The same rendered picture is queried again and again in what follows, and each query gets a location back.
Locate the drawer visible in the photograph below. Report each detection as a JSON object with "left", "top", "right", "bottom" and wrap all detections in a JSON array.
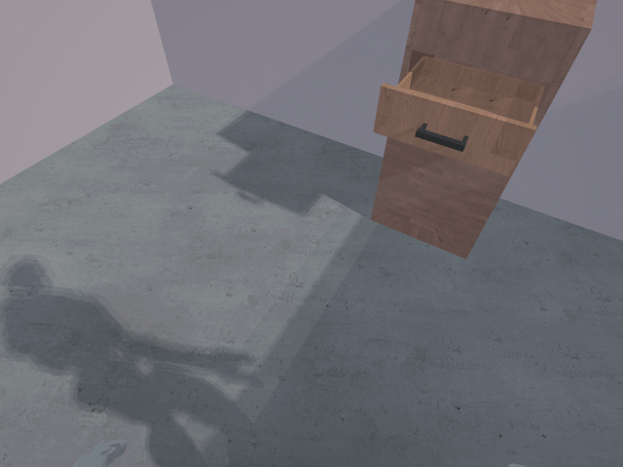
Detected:
[{"left": 373, "top": 56, "right": 545, "bottom": 177}]

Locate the left robot hand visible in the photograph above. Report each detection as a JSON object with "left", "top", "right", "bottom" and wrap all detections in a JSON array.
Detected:
[{"left": 73, "top": 440, "right": 128, "bottom": 467}]

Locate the cabinet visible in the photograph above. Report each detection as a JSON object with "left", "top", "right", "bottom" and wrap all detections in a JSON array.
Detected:
[{"left": 371, "top": 0, "right": 597, "bottom": 259}]

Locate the handle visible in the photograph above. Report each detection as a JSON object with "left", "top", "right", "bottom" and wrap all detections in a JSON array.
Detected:
[{"left": 415, "top": 123, "right": 468, "bottom": 152}]

